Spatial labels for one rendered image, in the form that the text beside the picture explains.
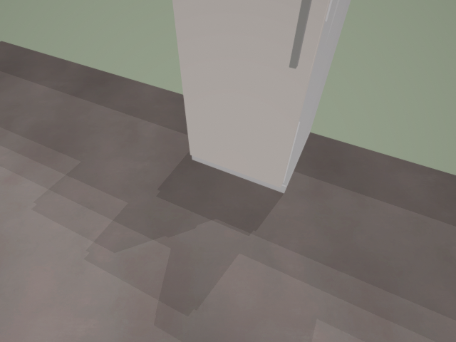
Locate fridge door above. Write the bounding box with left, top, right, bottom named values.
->
left=172, top=0, right=330, bottom=187

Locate handle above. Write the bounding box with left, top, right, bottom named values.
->
left=289, top=0, right=312, bottom=69

